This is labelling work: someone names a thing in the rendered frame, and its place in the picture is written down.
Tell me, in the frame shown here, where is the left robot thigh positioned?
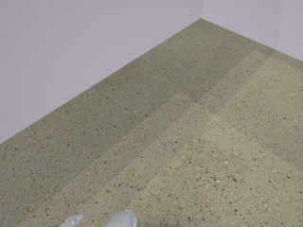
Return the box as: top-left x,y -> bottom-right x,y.
104,211 -> 137,227

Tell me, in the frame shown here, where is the left robot hand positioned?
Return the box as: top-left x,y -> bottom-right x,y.
60,215 -> 83,227

